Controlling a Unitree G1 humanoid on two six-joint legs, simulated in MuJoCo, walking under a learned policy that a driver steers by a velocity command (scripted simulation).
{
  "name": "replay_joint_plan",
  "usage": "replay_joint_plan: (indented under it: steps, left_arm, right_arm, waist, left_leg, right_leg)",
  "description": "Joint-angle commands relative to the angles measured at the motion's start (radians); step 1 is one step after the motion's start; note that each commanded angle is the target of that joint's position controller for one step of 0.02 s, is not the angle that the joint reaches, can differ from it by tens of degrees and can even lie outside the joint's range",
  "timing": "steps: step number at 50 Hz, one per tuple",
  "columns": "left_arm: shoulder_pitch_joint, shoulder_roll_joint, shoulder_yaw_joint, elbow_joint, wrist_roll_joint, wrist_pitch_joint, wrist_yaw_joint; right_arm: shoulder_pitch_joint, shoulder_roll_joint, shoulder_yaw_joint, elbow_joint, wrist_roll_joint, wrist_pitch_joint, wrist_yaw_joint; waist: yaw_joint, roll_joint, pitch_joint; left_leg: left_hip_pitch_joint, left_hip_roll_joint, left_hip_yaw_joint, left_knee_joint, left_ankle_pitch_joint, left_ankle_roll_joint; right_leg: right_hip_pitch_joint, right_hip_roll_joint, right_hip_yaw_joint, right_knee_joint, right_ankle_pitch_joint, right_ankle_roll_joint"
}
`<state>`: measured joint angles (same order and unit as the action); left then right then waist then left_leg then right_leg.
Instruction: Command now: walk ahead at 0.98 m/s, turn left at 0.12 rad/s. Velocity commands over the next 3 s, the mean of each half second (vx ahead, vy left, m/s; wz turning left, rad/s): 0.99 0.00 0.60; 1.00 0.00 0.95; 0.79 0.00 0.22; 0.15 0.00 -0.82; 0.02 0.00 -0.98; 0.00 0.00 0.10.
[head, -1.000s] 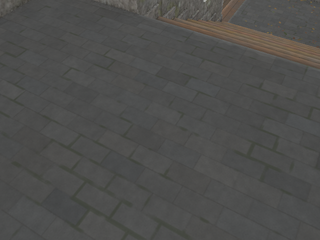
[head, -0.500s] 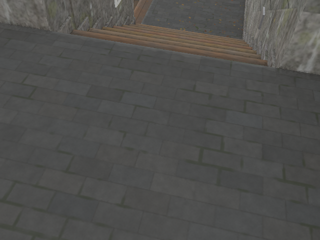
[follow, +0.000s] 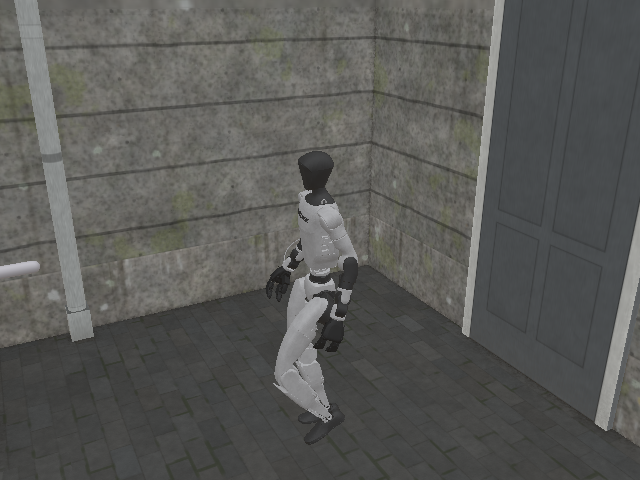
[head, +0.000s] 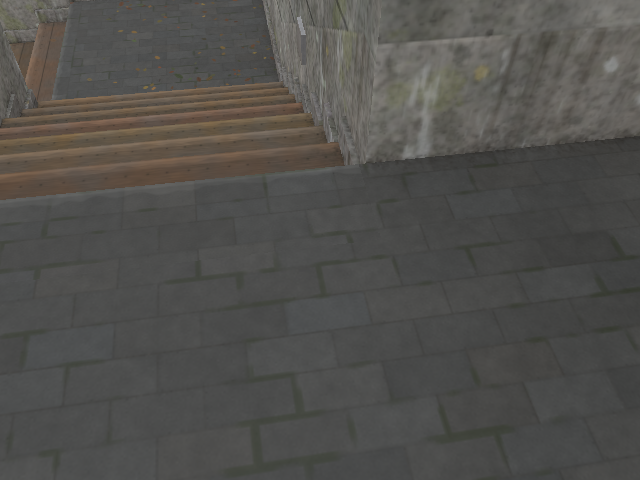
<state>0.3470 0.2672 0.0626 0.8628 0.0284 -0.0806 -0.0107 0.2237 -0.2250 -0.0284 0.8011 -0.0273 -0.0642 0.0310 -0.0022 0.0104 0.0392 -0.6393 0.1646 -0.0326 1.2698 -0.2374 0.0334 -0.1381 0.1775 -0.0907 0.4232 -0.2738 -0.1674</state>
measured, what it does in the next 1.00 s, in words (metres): walks ahead, turning left: left foot, then right foot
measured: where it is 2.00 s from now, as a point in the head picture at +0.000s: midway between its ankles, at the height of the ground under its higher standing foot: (74, 230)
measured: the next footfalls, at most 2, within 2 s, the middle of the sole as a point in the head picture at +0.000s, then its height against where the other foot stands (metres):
left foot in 0.26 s outside the picture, level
right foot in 0.68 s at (322, 322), level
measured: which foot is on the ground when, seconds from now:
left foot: up 0.00-0.24, down 0.26-0.68, up 0.70-1.00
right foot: down 0.00-0.26, up 0.28-0.66, down 0.68-1.00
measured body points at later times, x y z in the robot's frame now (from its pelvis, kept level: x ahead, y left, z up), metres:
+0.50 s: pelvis +0.44 +0.05 +0.01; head +0.45 +0.06 +0.46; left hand +0.62 +0.31 -0.04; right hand +0.47 -0.22 -0.13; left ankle +0.39 +0.06 -0.73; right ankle +0.63 -0.11 -0.65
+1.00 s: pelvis +0.84 +0.18 +0.00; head +0.86 +0.21 +0.45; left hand +0.58 +0.34 -0.12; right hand +1.20 +0.23 -0.04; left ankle +0.87 +0.36 -0.65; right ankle +0.83 -0.01 -0.73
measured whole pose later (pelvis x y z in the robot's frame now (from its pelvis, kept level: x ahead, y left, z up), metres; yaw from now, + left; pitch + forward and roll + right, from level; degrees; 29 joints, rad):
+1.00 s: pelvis +0.84 +0.18 +0.00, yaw +48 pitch +2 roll -3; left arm 0.51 0.34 0.05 0.89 0.03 -0.10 0.01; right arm -0.01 -0.33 -0.04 0.55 -0.03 0.00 0.09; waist 0.07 0.05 0.00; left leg -0.83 0.07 0.05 1.05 -0.07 0.11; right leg 0.09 -0.02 -0.24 0.26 -0.37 0.06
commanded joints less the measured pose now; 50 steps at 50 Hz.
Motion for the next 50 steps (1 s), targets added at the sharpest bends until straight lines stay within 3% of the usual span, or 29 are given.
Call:
replay_joint_plan:
  steps: [1, 5, 7, 9, 11, 12, 13, 14, 15, 16, 17, 18, 19, 21, 26, 29, 31, 32, 33, 34, 35, 36, 37, 38, 39, 41, 44, 47, 50]
  left_arm:
    - [0.049, 0.093, 0.011, -0.032, -0.01, -0.055, -0.011]
    - [0.071, 0.062, -0.018, -0.008, -0.024, -0.074, -0.004]
    - [0.072, 0.086, -0.023, 0.001, -0.025, -0.085, 0.011]
    - [0.051, 0.133, -0.016, -0.002, -0.021, -0.082, 0.043]
    - [-0.009, 0.186, 0.0, -0.019, -0.001, -0.051, 0.076]
    - [-0.092, 0.213, 0.01, -0.045, 0.013, -0.032, 0.083]
    - [-0.218, 0.243, 0.028, -0.07, 0.003, -0.014, 0.077]
    - [-0.323, 0.044, -0.024, -0.128, 0.031, -0.039, 0.043]
    - [-0.119, -0.065, -0.064, -0.204, 0.002, -0.051, 0.029]
    - [-0.072, -0.002, -0.074, -0.235, 0.013, -0.077, 0.013]
    - [-0.108, 0.071, -0.067, -0.216, 0.027, -0.086, 0.005]
    - [-0.156, 0.087, -0.061, -0.223, 0.048, -0.078, 0.005]
    - [-0.16, 0.078, -0.068, -0.229, 0.065, -0.057, 0.005]
    - [-0.196, 0.07, -0.08, -0.246, 0.062, -0.006, 0.005]
    - [-0.432, 0.033, -0.102, -0.343, 0.007, 0.0, -0.007]
    - [-0.483, 0.042, -0.102, -0.373, 0.005, -0.004, -0.005]
    - [-0.42, 0.085, -0.084, -0.357, 0.007, -0.019, 0.001]
    - [-0.338, 0.141, -0.061, -0.335, 0.001, -0.026, 0.014]
    - [-0.176, 0.178, -0.04, -0.293, -0.007, -0.035, 0.029]
    - [0.057, 0.228, -0.015, -0.259, 0.03, -0.039, 0.047]
    - [0.181, 0.309, 0.013, -0.24, 0.068, -0.033, 0.057]
    - [0.085, 0.33, 0.03, -0.233, 0.044, -0.024, 0.045]
    - [-0.01, 0.2, 0.012, -0.257, 0.037, -0.015, 0.039]
    - [-0.022, 0.143, 0.001, -0.244, 0.027, -0.011, 0.033]
    - [-0.027, 0.126, -0.004, -0.218, 0.027, -0.009, 0.031]
    - [0.032, 0.107, -0.008, -0.146, 0.019, -0.022, 0.026]
    - [0.015, 0.091, -0.016, -0.12, -0.002, -0.042, 0.023]
    - [-0.04, 0.1, -0.021, -0.106, 0.006, -0.052, 0.017]
    - [0.051, 0.166, -0.005, -0.06, 0.003, -0.048, 0.017]
  right_arm:
    - [-0.01, -0.074, -0.013, -0.042, 0.018, 0.026, 0.016]
    - [-0.131, -0.056, 0.0, -0.073, 0.026, 0.006, 0.033]
    - [-0.136, -0.057, 0.005, -0.072, 0.025, -0.001, 0.041]
    - [-0.076, -0.098, -0.005, -0.045, 0.02, 0.005, 0.04]
    - [0.141, -0.175, -0.035, 0.016, 0.013, 0.022, 0.032]
    - [0.356, -0.219, -0.059, 0.075, 0.012, 0.031, 0.025]
    - [0.57, -0.257, -0.089, 0.125, 0.025, 0.036, 0.012]
    - [0.503, -0.224, -0.082, 0.168, 0.045, 0.05, 0.002]
    - [0.325, -0.235, -0.067, 0.101, 0.015, 0.036, 0.002]
    - [0.266, -0.232, -0.076, 0.052, 0.005, 0.039, -0.009]
    - [0.215, -0.172, -0.071, 0.035, -0.002, 0.038, -0.017]
    - [0.177, -0.162, -0.065, 0.034, 0.003, 0.03, -0.017]
    - [0.171, -0.179, -0.064, 0.031, 0.007, 0.015, -0.021]
    - [0.16, -0.176, -0.058, 0.025, 0.017, -0.012, -0.021]
    - [0.22, -0.22, -0.084, 0.018, 0.035, -0.026, -0.011]
    - [0.268, -0.231, -0.095, 0.018, 0.036, -0.014, -0.008]
    - [0.233, -0.245, -0.101, -0.007, 0.027, -0.009, -0.017]
    - [0.21, -0.272, -0.107, -0.019, 0.02, -0.012, -0.018]
    - [0.169, -0.293, -0.109, -0.027, 0.02, -0.023, -0.011]
    - [0.122, -0.249, -0.099, -0.055, 0.029, -0.036, -0.003]
    - [0.137, -0.102, -0.062, -0.103, 0.058, -0.045, -0.008]
    - [0.199, -0.107, -0.035, -0.146, 0.069, -0.031, -0.007]
    - [0.114, -0.173, -0.043, -0.114, 0.035, -0.006, -0.015]
    - [0.039, -0.182, -0.045, -0.132, 0.016, 0.0, -0.008]
    - [-0.012, -0.176, -0.046, -0.139, 0.002, 0.001, -0.001]
    - [-0.055, -0.116, -0.029, -0.186, -0.011, 0.022, 0.022]
    - [-0.079, -0.101, -0.021, -0.244, -0.006, 0.056, 0.044]
    - [-0.187, -0.093, 0.004, -0.307, -0.003, 0.065, 0.066]
    - [-0.293, -0.103, 0.01, -0.325, -0.002, 0.061, 0.076]
  waist:
    - [0.011, -0.02, 0.109]
    - [0.029, -0.037, 0.109]
    - [0.011, -0.059, 0.075]
    - [-0.035, -0.107, 0.004]
    - [-0.165, -0.14, -0.101]
    - [-0.279, -0.142, -0.168]
    - [-0.427, -0.045, -0.193]
    - [-0.307, 0.261, -0.063]
    - [-0.053, 0.225, -0.168]
    - [-0.054, 0.155, -0.257]
    - [-0.022, -0.068, -0.102]
    - [0.016, -0.147, -0.023]
    - [0.045, -0.153, 0.027]
    - [0.061, -0.146, 0.089]
    - [-0.071, -0.003, 0.054]
    - [-0.122, 0.055, 0.01]
    - [-0.09, 0.082, -0.025]
    - [-0.045, 0.07, -0.085]
    - [0.051, 0.045, -0.188]
    - [0.166, -0.002, -0.326]
    - [0.166, -0.247, -0.466]
    - [0.08, -0.46, -0.525]
    - [0.097, -0.233, -0.341]
    - [0.111, -0.105, -0.206]
    - [0.092, -0.03, -0.126]
    - [0.057, -0.095, -0.052]
    - [-0.006, -0.135, -0.033]
    - [-0.041, -0.113, 0.023]
    - [0.006, -0.038, 0.117]
  left_leg:
    - [-0.101, -0.011, 0.003, -0.127, 0.134, 0.022]
    - [0.001, -0.123, 0.148, -0.428, 0.393, 0.071]
    - [0.086, -0.164, 0.198, -0.54, 0.478, 0.101]
    - [0.177, -0.224, 0.233, -0.59, 0.466, 0.118]
    - [0.383, -0.298, 0.248, -0.587, 0.323, 0.138]
    - [0.568, -0.285, 0.196, -0.594, 0.255, 0.181]
    - [0.746, -0.203, 0.082, -0.73, 0.258, 0.278]
    - [0.84, -0.168, -0.036, -0.613, 0.359, 0.273]
    - [0.921, -0.049, -0.43, -0.636, 0.371, 0.414]
    - [0.923, 0.089, -0.754, -0.94, -0.157, 0.481]
    - [0.716, 0.083, -0.764, -1.081, -0.376, 0.42]
    - [0.555, 0.048, -0.699, -1.107, -0.368, 0.369]
    - [0.434, 0.007, -0.639, -1.115, -0.294, 0.355]
    - [0.201, -0.092, -0.475, -1.146, -0.176, 0.326]
    - [0.257, -0.195, -0.327, -1.101, 0.188, 0.238]
    - [0.438, -0.18, -0.352, -1.013, 0.365, 0.193]
    - [0.505, -0.166, -0.384, -0.913, 0.467, 0.165]
    - [0.522, -0.161, -0.389, -0.803, 0.578, 0.139]
    - [0.486, -0.189, -0.36, -0.614, 0.619, 0.123]
    - [0.338, -0.22, -0.306, -0.327, 0.455, 0.115]
    - [0.035, -0.315, -0.192, -0.028, -0.185, 0.097]
    - [-0.141, -0.269, -0.126, 0.137, -0.254, 0.1]
    - [-0.209, -0.194, -0.093, 0.17, -0.148, 0.1]
    - [-0.227, -0.166, -0.057, 0.144, -0.097, 0.088]
    - [-0.215, -0.132, -0.043, 0.104, -0.068, 0.081]
    - [-0.224, -0.086, -0.043, 0.093, -0.065, 0.07]
    - [-0.191, -0.063, -0.038, 0.066, 0.029, 0.055]
    - [-0.161, -0.052, -0.01, -0.108, 0.188, 0.058]
    - [-0.045, -0.113, 0.164, -0.358, 0.209, 0.103]
  right_leg:
    - [-0.068, -0.281, 0.16, -0.317, 0.378, 0.04]
    - [-0.023, -0.219, -0.048, -0.344, 0.804, 0.141]
    - [0.061, -0.256, -0.086, -0.324, 1.053, 0.166]
    - [0.187, -0.298, -0.117, -0.215, 1.334, 0.193]
    - [0.224, -0.335, -0.119, 0.094, 1.565, 0.206]
    - [0.145, -0.349, -0.103, 0.38, 1.576, 0.201]
    - [-0.022, -0.243, -0.133, 0.922, 1.154, 0.19]
    - [-0.471, -0.038, -0.064, 1.321, -0.152, 0.166]
    - [-0.712, -0.079, 0.14, 1.43, -0.231, 0.171]
    - [-0.764, -0.111, 0.243, 1.342, -0.185, 0.156]
    - [-0.748, -0.177, 0.24, 1.198, -0.088, 0.139]
    - [-0.7, -0.211, 0.221, 1.102, -0.069, 0.146]
    - [-0.652, -0.237, 0.214, 1.023, -0.066, 0.167]
    - [-0.519, -0.285, 0.166, 0.823, -0.017, 0.212]
    - [-0.367, -0.257, 0.098, 0.298, 0.331, 0.223]
    - [-0.343, -0.198, 0.089, 0.134, 0.353, 0.206]
    - [-0.25, -0.168, 0.114, 0.052, 0.292, 0.197]
    - [-0.14, -0.151, 0.119, 0.043, 0.195, 0.184]
    - [0.059, -0.167, 0.122, 0.04, 0.145, 0.163]
    - [0.327, -0.314, 0.24, 0.08, -0.046, 0.122]
    - [0.612, -0.594, 0.651, -0.006, -0.397, 0.064]
    - [0.618, -0.69, 1.036, -0.137, -0.547, -0.017]
    - [0.477, -0.617, 0.87, -0.135, -0.593, 0.005]
    - [0.35, -0.566, 0.688, -0.126, -0.426, 0.028]
    - [0.237, -0.525, 0.55, -0.143, -0.249, 0.054]
    - [0.14, -0.48, 0.377, -0.169, -0.043, 0.078]
    - [0.052, -0.464, 0.169, -0.211, 0.256, 0.1]
    - [-0.017, -0.447, -0.019, -0.259, 0.366, 0.112]
    - [0.008, -0.39, -0.154, -0.327, 0.476, 0.13]
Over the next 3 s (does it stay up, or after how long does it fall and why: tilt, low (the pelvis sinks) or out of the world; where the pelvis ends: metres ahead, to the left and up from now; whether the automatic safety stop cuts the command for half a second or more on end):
stays up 1.09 0.67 0.00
